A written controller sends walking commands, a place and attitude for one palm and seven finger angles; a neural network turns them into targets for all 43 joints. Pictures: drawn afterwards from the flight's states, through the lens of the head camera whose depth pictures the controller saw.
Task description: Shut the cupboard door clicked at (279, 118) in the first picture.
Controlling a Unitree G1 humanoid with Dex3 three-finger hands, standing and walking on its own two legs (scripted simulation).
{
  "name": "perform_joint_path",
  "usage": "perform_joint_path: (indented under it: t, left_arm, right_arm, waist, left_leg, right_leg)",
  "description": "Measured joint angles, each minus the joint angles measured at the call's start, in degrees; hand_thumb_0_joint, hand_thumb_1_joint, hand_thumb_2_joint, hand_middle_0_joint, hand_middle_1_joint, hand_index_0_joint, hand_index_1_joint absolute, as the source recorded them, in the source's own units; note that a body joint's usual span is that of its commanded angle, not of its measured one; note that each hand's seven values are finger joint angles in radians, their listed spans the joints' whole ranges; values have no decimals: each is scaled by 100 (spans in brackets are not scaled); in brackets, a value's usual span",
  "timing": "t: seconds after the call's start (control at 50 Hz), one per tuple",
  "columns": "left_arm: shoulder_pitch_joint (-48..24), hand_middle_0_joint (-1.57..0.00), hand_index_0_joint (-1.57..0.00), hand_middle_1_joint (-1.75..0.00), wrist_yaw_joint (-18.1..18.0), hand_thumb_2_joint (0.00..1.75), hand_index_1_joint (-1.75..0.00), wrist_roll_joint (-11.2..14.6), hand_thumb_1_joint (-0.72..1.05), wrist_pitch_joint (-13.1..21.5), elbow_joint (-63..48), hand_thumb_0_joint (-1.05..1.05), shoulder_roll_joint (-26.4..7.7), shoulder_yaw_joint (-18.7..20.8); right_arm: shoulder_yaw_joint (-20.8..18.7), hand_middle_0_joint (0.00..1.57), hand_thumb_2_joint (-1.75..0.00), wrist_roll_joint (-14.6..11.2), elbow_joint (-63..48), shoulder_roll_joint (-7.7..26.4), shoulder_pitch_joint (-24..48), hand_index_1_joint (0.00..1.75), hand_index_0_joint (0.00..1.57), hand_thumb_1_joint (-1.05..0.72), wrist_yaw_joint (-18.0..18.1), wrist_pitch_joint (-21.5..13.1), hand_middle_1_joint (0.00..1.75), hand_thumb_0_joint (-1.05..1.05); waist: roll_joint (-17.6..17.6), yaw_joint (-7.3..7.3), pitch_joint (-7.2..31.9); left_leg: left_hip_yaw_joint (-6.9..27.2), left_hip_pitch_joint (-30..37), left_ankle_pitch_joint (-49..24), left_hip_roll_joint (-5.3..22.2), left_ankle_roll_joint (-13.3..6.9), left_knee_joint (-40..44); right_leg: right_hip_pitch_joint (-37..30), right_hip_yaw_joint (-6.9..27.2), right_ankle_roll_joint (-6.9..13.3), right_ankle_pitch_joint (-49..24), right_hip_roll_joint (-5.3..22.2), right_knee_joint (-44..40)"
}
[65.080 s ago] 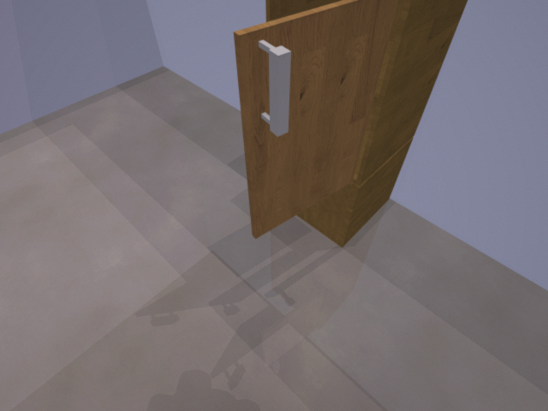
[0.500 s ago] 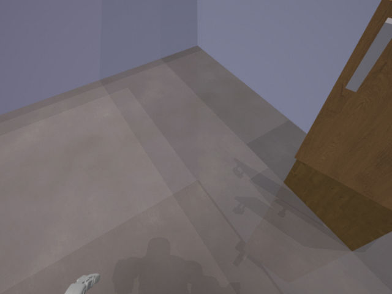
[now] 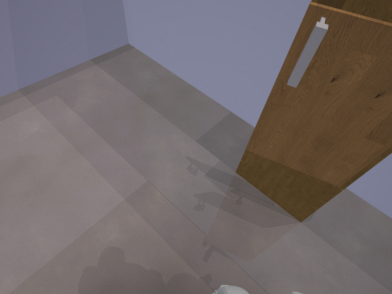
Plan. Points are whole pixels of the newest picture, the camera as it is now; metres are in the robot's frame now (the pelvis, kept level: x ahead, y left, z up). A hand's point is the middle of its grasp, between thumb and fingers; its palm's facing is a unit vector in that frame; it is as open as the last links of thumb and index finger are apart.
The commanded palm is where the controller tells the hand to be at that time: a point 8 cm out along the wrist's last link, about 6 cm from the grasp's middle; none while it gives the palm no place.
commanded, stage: turn to face it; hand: left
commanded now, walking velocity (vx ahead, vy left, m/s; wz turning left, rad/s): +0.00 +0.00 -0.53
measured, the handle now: (306, 53) +0.67 -0.23 +0.15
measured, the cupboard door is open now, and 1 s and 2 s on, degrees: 18 18 18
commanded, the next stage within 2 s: take the last steps up to it in 0.48 s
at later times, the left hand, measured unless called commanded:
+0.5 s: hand (135, 293) +0.14 +0.13 -0.15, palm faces -0.22 -0.95 -0.24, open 7.4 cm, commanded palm none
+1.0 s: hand (152, 256) +0.22 +0.11 -0.16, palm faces -0.40 -0.90 -0.17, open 7.4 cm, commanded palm none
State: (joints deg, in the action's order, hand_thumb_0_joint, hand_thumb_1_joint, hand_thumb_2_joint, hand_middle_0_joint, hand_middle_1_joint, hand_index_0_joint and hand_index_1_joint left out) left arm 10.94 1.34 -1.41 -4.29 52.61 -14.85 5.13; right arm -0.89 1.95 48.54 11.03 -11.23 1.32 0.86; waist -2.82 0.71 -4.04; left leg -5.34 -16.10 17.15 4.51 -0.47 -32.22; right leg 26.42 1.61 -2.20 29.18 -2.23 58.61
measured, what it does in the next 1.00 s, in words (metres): steps on the spot, turning right: right foot, then left foot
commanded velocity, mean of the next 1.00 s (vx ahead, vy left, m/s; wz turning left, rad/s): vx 0.12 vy -0.07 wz -0.27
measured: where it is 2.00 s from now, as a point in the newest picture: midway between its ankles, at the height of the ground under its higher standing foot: outside the picture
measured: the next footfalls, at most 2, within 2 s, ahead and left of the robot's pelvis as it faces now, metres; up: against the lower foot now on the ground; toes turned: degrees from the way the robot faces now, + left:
right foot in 0.26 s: +0.02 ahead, -0.15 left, +0.00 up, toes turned -13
left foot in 0.66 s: +0.11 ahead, +0.08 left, +0.00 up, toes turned -13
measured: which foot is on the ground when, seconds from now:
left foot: down 0.00-0.26, up 0.28-0.64, down 0.66-1.00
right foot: up 0.00-0.24, down 0.26-0.66, up 0.68-1.00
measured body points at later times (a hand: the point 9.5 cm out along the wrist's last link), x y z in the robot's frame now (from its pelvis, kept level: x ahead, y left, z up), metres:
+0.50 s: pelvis +0.01 -0.03 +0.00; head +0.04 -0.05 +0.45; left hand +0.15 +0.18 -0.13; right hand +0.00 -0.30 -0.15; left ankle +0.03 +0.11 -0.67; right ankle -0.02 -0.14 -0.74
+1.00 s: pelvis +0.08 -0.05 +0.01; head +0.11 -0.03 +0.46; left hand +0.24 +0.16 -0.15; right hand -0.07 -0.24 -0.12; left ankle +0.07 +0.09 -0.74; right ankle +0.05 -0.21 -0.67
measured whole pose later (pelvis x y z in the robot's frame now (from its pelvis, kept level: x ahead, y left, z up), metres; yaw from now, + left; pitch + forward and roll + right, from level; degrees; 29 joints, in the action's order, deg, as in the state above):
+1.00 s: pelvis +0.08 -0.05 +0.01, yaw -23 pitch +1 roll -2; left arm 11.0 2.9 -2.1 -3.3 57.2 -14.1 4.8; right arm -1.6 2.5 58.2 9.0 -24.3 1.7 -1.8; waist -1.8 -2.7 -1.3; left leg -8.6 -5.3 15.5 6.2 1.5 -20.1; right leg 30.0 -0.8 -1.8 14.7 3.4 52.3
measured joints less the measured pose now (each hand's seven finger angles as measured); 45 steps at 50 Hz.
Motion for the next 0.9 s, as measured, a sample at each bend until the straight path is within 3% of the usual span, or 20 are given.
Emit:
perform_joint_path:
  t: [0.06, 0.12, 0.2, 0.26, 0.3, 0.34, 0.42, 0.56, 0.64, 0.72, 0.8, 0.9]
  left_arm:
    - [-89, -20, -20, -30, 53, 90, -30, 4, 91, -21, -57, 1, -49, 30]
    - [-189, -20, -20, -30, 69, 90, -29, 11, 91, -30, -111, 1, -59, 38]
    - [-306, -20, -20, -30, 72, 90, -29, 4, 91, 8, -139, 1, -4, -3]
    - [-325, -20, -20, -30, 67, 90, -29, -4, 91, 115, -183, 1, 34, -66]
    - [-341, -20, -20, -30, 4, 90, -29, -19, 91, 249, -145, 1, 149, -113]
    - [-305, -20, -20, -30, -53, 90, -29, -8, 91, 301, -119, 1, 278, -190]
    - [-154, -20, -20, -30, -149, 90, -30, -3, 91, 278, -42, 1, 400, -242]
    - [44, -21, -21, -30, -143, 90, -30, -30, 90, 274, 161, 1, 472, -270]
    - [161, -21, -21, -30, -151, 90, -30, 4, 90, 239, 277, 1, 452, -230]
    - [287, -21, -20, -30, -92, 90, -30, -7, 90, 93, 400, 1, 310, -132]
    - [307, -20, -20, -30, 61, 90, -30, -77, 91, 70, 461, 1, 174, -45]
    - [220, -20, -20, -30, 118, 90, -29, -68, 91, 122, 430, 1, 68, 0]
  right_arm:
    - [19, 21, -90, 14, 29, -26, -103, 30, 20, -91, 25, 7, 30, 1]
    - [-5, 21, -90, 15, 93, -14, -185, 30, 20, -91, 18, 9, 30, 1]
    - [-82, 21, -90, 16, 206, 79, -280, 30, 20, -91, -20, 41, 30, 1]
    - [-151, 21, -90, -25, 295, 182, -409, 30, 20, -91, -57, 79, 30, 1]
    - [-216, 21, -90, -72, 412, 311, -383, 30, 20, -91, -62, 177, 30, 1]
    - [-262, 21, -90, -90, 491, 401, -321, 30, 20, -91, -36, 304, 30, 1]
    - [-253, 20, -90, -84, 538, 378, -219, 30, 19, -91, -67, 320, 30, 1]
    - [-204, 20, -90, -100, 523, 190, -139, 30, 19, -91, -91, 243, 30, 1]
    - [-137, 20, -90, -106, 515, 90, -147, 30, 19, -91, -57, 114, 30, 1]
    - [-24, 20, -90, 24, 505, -93, -287, 30, 20, -91, -36, -39, 30, 1]
    - [27, 21, -90, 55, 543, -190, -633, 30, 20, -91, 11, -145, 30, 1]
    - [7, 21, -90, 34, 757, -225, -1006, 30, 20, -91, 47, -245, 30, 1]
  waist:
    - [108, -12, -47]
    - [198, -40, -81]
    - [362, -136, -96]
    - [440, -188, -27]
    - [611, -181, -17]
    - [701, -217, -17]
    - [562, -206, 38]
    - [315, -140, 146]
    - [208, -94, 209]
    - [10, -114, 306]
    - [29, -185, 372]
    - [49, -209, 343]
  left_leg:
    - [-148, 183, -87, 147, 25, 221]
    - [-337, 283, -84, 257, 62, 286]
    - [-582, 298, 75, 406, 154, 82]
    - [-738, 195, 338, 496, 281, -353]
    - [-441, -109, 894, 494, 330, -1141]
    - [8, -527, 1296, 242, 340, -2173]
    - [240, -1028, 920, -12, 406, -2999]
    - [365, -843, 690, -133, 430, -1819]
    - [342, -220, 47, -220, 370, -300]
    - [152, -48, 57, -180, -32, -128]
    - [59, 331, -138, -55, -20, 465]
    - [-118, 756, -283, 48, 47, 1042]
  right_leg:
    - [45, -224, -81, -109, 166, 192]
    - [-82, -313, -98, -230, 300, -222]
    - [-482, -432, -27, -373, 350, -1218]
    - [-1029, -517, 108, -1204, 329, -2420]
    - [-1015, -470, 266, -1012, 221, -2406]
    - [-1014, -414, 344, -1014, 198, -2383]
    - [-1183, -206, 358, -1291, 210, -2817]
    - [-1328, -7, 324, -1421, 125, -3122]
    - [-1244, 98, 208, -1264, 43, -2879]
    - [-639, 70, 255, -201, -4, -1281]
    - [-22, -135, 190, -636, 106, 156]
    - [342, -117, 73, -1265, 365, 264]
